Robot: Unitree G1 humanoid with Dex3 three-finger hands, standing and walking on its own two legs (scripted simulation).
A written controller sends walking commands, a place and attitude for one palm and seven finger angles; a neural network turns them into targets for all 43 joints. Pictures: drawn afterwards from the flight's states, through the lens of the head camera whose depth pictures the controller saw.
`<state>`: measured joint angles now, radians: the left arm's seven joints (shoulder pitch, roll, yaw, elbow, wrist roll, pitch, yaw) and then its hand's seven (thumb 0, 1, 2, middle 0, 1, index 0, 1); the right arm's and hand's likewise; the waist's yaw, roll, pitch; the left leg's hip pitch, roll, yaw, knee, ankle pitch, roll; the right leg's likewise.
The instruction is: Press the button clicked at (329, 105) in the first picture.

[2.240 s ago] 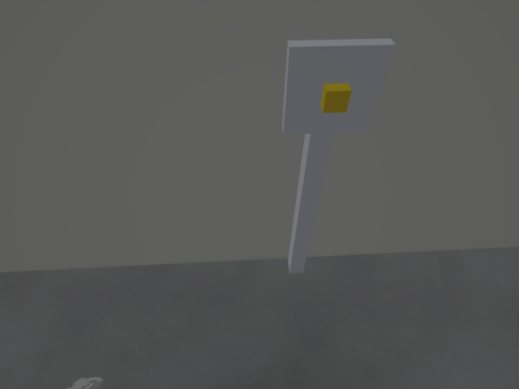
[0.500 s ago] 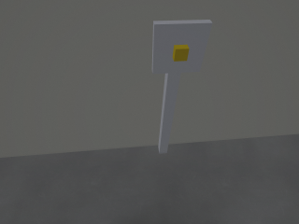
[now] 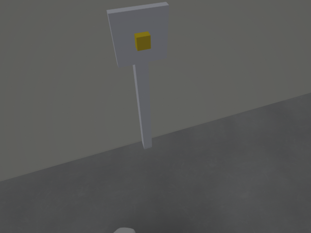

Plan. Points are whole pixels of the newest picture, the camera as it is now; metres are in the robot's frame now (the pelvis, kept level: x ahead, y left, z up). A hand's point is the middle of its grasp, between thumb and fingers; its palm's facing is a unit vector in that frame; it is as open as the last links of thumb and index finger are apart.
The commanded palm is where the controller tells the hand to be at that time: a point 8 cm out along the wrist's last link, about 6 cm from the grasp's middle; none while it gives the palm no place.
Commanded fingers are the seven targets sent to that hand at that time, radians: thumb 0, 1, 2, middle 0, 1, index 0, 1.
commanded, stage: walk to a spot facing it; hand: left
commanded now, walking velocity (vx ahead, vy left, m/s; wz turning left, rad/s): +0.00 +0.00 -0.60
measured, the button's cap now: (142, 40) +0.72 +0.13 +0.11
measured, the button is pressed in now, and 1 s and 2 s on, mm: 0 0 0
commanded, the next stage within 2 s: none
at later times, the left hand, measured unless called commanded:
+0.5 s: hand out of the picture +0.12 +0.21 -0.16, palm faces -0.32 -0.92 -0.22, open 7.4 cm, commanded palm none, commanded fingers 0.00 0.90 0.90 -0.20 -0.30 -0.20 -0.30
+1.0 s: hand (113, 217) +0.18 +0.16 -0.18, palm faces -0.57 -0.80 -0.20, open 7.4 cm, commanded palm none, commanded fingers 0.00 0.90 0.90 -0.20 -0.30 -0.20 -0.30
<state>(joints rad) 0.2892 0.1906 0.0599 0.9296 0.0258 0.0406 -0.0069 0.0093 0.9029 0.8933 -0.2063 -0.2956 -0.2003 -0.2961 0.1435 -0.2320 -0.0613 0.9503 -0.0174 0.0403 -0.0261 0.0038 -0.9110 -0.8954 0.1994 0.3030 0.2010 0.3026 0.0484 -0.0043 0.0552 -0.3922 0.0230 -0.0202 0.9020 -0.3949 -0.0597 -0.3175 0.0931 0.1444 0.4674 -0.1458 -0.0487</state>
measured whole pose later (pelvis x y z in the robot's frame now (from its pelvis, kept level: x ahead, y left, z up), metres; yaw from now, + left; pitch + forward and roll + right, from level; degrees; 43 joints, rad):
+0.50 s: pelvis -0.03 +0.04 +0.00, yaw -20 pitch +0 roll -1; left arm 0.16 0.26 0.09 0.92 0.03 0.09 -0.04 0.01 0.91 0.89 -0.20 -0.29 -0.19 -0.29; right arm 0.26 -0.20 -0.04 0.94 -0.03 0.00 -0.02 0.00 -0.91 -0.89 0.20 0.30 0.20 0.30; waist -0.01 -0.01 0.09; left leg -0.18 0.12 0.21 0.52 -0.31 0.00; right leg -0.38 -0.05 -0.04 0.82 -0.43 0.05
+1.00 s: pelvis -0.02 +0.05 -0.01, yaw -38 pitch +0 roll -1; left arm 0.17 0.26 0.09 0.90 0.03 0.08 -0.01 0.01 0.91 0.89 -0.20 -0.30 -0.20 -0.30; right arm 0.20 -0.19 -0.02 0.88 -0.03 -0.01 -0.03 0.00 -0.91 -0.90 0.20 0.30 0.20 0.30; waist 0.00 -0.05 0.07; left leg -0.31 0.07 0.12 0.62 -0.31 0.02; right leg -0.42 0.05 0.08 0.94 -0.48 0.03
